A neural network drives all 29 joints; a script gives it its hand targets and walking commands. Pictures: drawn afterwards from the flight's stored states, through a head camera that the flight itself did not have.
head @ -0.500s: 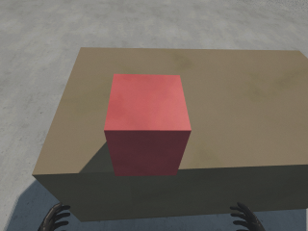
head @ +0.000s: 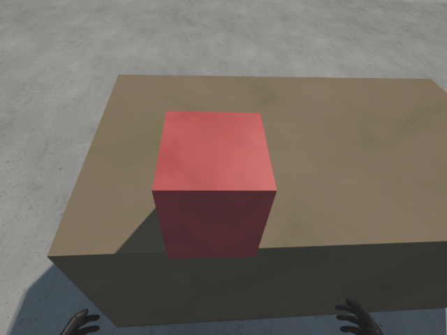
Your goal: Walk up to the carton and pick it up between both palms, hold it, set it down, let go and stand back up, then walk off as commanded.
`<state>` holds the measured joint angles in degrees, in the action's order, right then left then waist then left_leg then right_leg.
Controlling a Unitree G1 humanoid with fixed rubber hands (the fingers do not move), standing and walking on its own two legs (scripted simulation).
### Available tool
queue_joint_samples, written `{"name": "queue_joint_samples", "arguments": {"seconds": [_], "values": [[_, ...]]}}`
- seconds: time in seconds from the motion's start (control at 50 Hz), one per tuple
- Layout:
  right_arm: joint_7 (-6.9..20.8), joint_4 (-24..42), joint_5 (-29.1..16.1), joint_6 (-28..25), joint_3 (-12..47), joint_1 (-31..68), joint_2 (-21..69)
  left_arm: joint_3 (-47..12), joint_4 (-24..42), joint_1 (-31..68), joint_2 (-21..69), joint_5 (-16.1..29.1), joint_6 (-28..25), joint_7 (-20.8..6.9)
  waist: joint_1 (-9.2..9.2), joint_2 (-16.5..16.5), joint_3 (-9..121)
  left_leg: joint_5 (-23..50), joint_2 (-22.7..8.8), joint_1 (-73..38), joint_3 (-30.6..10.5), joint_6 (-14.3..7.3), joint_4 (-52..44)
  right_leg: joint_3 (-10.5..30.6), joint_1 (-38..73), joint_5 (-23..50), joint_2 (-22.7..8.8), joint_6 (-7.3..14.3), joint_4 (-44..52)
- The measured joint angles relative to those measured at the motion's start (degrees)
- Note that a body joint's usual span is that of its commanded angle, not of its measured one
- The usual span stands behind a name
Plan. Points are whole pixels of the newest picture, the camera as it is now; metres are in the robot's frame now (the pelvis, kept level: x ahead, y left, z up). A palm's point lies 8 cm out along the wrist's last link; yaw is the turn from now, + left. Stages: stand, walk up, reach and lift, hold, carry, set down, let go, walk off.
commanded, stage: stand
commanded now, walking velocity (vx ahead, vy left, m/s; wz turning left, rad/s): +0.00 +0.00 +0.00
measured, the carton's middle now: (212, 187) +0.42 +0.02 +0.00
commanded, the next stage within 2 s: walk off in 1.28 s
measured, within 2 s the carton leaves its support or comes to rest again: neither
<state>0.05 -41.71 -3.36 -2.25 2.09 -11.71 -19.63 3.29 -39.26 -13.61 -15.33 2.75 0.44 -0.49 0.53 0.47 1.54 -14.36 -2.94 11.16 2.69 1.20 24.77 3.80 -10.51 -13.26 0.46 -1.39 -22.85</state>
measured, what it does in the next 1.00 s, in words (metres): stands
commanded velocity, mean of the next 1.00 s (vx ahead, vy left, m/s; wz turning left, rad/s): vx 0.00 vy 0.00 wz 0.00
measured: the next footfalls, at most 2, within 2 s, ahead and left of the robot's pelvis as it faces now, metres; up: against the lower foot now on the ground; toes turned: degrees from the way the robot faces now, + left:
none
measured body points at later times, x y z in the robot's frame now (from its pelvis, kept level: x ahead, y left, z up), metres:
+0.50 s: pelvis +0.00 +0.00 +0.00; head -0.01 +0.01 +0.45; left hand +0.12 +0.27 -0.11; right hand +0.13 -0.28 -0.09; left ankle -0.02 +0.13 -0.74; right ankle -0.01 -0.14 -0.74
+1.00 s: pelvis -0.02 +0.00 +0.00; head -0.03 +0.01 +0.45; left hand +0.09 +0.27 -0.12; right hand +0.11 -0.28 -0.10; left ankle -0.02 +0.13 -0.74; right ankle -0.01 -0.14 -0.74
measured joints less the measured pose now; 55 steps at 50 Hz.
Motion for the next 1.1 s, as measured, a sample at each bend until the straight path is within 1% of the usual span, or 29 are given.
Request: {"name": "queue_joint_samples", "arguments": {"seconds": [1.1], "values": [[0.0, -6.21, 0.01, 0.07, 0.0, 0.0, 0.0, 0.0, -6.52, 0.0, 0.0, -0.01, -0.12, 0.01, 0.0, 0.0, 0.25, 1.66, 0.0, 0.0, 0.0, 0.0, 0.01, 0.0, 0.0, 1.67, 0.0, 0.0, 0.0]]}}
